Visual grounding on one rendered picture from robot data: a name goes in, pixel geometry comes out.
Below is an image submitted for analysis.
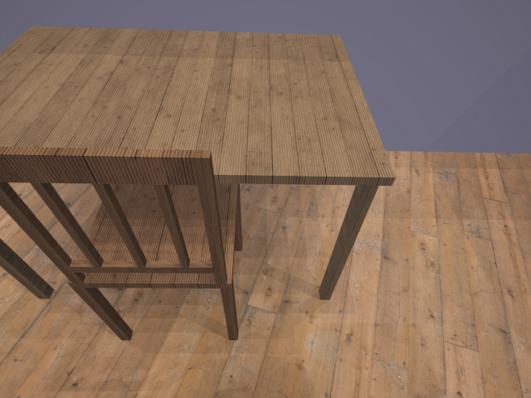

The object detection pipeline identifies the chair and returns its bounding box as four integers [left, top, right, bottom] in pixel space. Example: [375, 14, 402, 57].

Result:
[0, 147, 242, 340]

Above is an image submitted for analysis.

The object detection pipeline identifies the table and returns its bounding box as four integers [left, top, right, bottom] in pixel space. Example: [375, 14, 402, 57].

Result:
[0, 26, 396, 300]

